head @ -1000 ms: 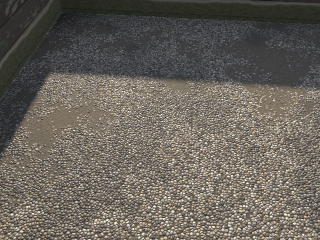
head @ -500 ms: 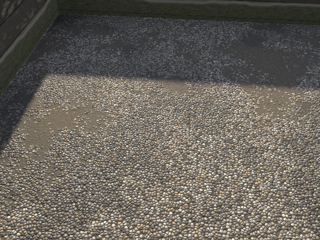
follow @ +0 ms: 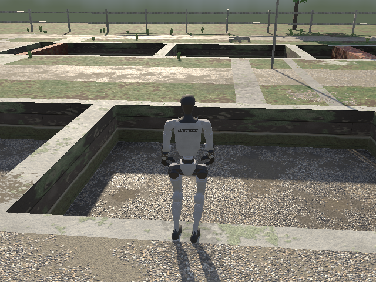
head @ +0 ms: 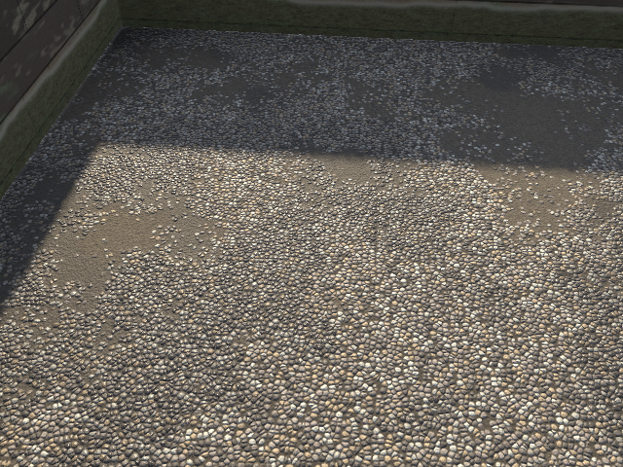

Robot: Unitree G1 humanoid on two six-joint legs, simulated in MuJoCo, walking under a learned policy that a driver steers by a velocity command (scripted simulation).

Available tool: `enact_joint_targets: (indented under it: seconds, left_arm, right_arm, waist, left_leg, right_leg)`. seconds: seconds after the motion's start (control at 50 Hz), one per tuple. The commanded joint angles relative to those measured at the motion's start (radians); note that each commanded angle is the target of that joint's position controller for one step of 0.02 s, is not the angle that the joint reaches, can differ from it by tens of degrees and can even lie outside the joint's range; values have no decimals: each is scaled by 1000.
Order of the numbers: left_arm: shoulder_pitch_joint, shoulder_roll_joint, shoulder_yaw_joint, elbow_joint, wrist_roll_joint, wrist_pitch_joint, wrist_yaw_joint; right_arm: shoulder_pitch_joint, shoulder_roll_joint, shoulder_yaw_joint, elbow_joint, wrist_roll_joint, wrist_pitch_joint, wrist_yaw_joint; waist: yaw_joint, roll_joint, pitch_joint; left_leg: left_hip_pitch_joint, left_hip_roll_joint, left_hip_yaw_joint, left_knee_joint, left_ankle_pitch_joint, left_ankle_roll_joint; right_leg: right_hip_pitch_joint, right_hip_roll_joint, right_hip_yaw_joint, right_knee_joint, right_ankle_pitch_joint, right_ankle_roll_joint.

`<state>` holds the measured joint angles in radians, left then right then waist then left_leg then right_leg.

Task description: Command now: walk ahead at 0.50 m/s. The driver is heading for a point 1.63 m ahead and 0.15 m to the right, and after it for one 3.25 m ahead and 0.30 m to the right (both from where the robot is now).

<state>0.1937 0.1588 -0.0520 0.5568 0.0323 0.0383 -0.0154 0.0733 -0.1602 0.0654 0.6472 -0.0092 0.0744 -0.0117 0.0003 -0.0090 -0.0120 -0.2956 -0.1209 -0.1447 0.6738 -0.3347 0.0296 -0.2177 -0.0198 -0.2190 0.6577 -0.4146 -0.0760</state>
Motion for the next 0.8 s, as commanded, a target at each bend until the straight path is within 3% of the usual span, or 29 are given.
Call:
enact_joint_targets:
  seconds: [0.02, 0.1, 0.8]
  left_arm:
    - [-39, 78, 26, -74, -9, -15, 13]
    - [-42, 75, 27, -73, -9, -9, 21]
    - [-46, 66, 25, -62, -4, -6, 20]
  right_arm:
    - [-109, -69, -24, -95, -4, -12, -8]
    - [-105, -67, -25, -93, -2, -7, -11]
    - [-112, -60, -20, -98, -1, -6, -10]
  waist:
    - [-2, -9, -52]
    - [-5, -9, -46]
    - [-4, 8, -43]
  left_leg:
    - [-98, 69, -35, -86, 212, 36]
    - [-91, 66, -16, -72, 225, 32]
    - [-90, 78, -37, -93, 243, 46]
  right_leg:
    - [118, -111, 133, -123, 206, 21]
    - [111, -119, 129, -120, 238, 15]
    - [102, -101, 122, -106, 182, 25]
